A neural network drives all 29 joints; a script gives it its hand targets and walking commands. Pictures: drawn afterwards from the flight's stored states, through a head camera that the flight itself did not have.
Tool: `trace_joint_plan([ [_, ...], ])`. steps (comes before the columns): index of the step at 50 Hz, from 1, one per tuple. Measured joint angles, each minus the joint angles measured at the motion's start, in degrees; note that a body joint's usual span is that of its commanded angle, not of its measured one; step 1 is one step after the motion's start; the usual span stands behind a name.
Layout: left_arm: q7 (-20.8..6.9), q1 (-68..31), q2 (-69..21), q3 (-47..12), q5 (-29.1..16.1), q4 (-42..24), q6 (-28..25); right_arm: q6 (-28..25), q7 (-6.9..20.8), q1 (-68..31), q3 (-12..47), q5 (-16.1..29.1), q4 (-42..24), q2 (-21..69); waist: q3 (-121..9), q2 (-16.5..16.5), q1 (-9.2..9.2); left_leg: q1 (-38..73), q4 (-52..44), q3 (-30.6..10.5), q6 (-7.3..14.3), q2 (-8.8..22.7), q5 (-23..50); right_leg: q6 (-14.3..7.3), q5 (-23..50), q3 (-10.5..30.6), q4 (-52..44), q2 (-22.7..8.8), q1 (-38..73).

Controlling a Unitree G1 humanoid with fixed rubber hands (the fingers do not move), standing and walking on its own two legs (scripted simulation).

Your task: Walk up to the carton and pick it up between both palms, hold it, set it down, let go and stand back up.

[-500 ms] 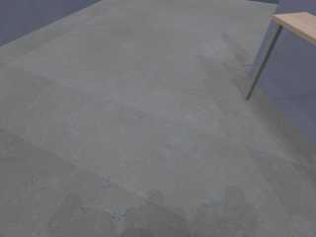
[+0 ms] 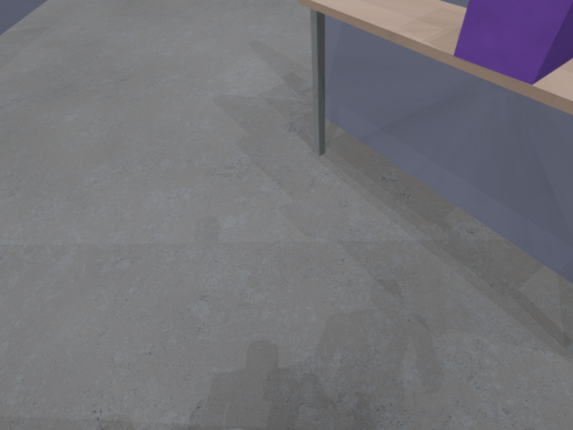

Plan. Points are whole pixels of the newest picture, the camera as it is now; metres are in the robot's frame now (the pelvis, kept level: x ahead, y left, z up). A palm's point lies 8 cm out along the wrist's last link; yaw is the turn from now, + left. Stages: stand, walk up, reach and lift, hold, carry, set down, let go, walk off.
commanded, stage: walk up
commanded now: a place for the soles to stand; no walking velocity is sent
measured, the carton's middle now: (536, 1) +0.99 -0.53 +0.13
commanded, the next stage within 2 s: none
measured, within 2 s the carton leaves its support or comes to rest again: neither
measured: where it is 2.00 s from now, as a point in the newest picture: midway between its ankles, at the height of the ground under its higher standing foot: (398, 329)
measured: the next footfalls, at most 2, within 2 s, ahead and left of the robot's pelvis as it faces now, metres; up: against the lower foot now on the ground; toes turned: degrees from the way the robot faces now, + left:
left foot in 0.38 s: +0.38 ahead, +0.07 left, +0.00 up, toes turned -9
right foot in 0.90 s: +0.51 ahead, -0.27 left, +0.00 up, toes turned -31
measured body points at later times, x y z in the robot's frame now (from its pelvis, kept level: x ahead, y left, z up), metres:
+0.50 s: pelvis +0.26 +0.00 +0.00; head +0.27 +0.01 +0.45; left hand +0.30 +0.25 -0.14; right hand +0.30 -0.26 -0.11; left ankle +0.34 +0.08 -0.72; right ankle +0.12 -0.09 -0.64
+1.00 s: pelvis +0.43 -0.14 -0.01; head +0.46 -0.17 +0.44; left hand +0.63 +0.01 -0.14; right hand +0.30 -0.35 -0.15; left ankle +0.37 +0.05 -0.64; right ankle +0.47 -0.25 -0.72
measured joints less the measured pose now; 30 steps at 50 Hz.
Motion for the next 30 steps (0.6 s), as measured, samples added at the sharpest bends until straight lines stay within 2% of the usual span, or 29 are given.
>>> trace_joint_plan([
  [4, -0.47, 4.91, -1.48, -0.89, 0.82, -0.12, -0.84, -1.35, 0.15, -1.23, 1.33, 0.18, -3.48, 1.60, -0.63, -1.35, 0.34, -8.04, -5.60, 0.16, -1.07, -1.18, 6.44, -1.43, 1.71, 2.05, -8.14, 2.69, 6.88],
  [11, -1.11, 10.53, -2.67, -0.87, 1.02, -0.32, -2.30, -0.11, -0.40, 0.06, 2.07, 0.24, -3.82, 1.82, -4.52, -1.81, 1.47, -12.95, -17.94, 0.54, -3.20, -2.67, 17.15, -1.90, -0.86, 6.27, -13.71, 5.18, 14.30],
  [16, -1.05, 12.52, -1.85, -0.41, 2.08, 0.01, -2.96, -0.59, -0.91, -0.07, 1.97, -0.10, -3.81, 2.05, -5.49, -2.09, 2.08, -9.61, -30.15, 1.09, -2.34, -4.51, 21.68, -1.46, -5.59, 9.28, -13.22, 5.73, 17.85],
  [19, -0.90, 13.78, -0.73, -0.31, 2.52, 0.04, -3.00, -1.76, -1.78, -0.22, 1.90, -0.55, -4.98, 2.96, -5.47, -2.71, 1.97, -3.75, -38.08, 2.25, -0.99, -5.97, 23.80, -0.88, -11.34, 11.25, -7.98, 6.02, 18.61],
  [22, -0.51, 12.02, 0.77, -0.22, 2.24, 0.80, -1.79, -2.51, -2.85, -0.78, 1.78, -1.06, -5.59, 5.15, -3.79, -5.55, 0.56, -2.43, -33.47, 4.64, -0.09, -7.24, 16.58, 0.53, -15.24, 11.46, 10.95, 5.21, 12.39],
  [25, -0.44, 10.03, 1.50, -0.44, 2.57, -0.15, -0.33, -2.14, -3.65, 0.89, 1.92, 0.35, -4.73, 5.89, -3.11, -4.44, -0.42, 1.81, -34.49, 5.25, -0.19, -4.95, 14.46, 2.96, -11.39, 6.20, 27.30, 4.45, 3.10],
  [27, -0.89, 8.83, 2.40, -0.15, 2.92, -0.88, -0.11, -2.59, -3.64, 2.71, 1.92, 0.72, -3.51, 6.27, -3.09, -4.33, -1.15, 5.74, -38.10, 5.92, -0.72, -3.80, 14.48, 3.98, -6.95, 4.70, 29.36, 2.67, -1.93],
  [30, -1.54, 6.78, 3.78, 0.49, 3.13, -1.65, -0.21, -3.87, -3.20, 5.91, 1.83, 0.80, -1.48, 6.67, -3.19, -5.00, -2.17, 10.82, -42.78, 7.12, -1.33, -2.96, 14.41, 4.48, -0.20, 5.41, 28.20, 0.26, -8.14],
])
